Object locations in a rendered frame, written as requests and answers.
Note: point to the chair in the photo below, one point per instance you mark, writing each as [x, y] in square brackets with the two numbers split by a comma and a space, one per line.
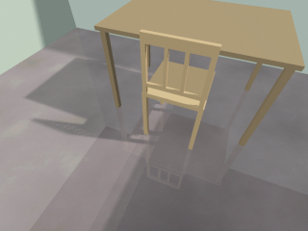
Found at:
[177, 84]

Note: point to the table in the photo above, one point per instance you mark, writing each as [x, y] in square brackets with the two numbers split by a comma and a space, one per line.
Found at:
[250, 33]

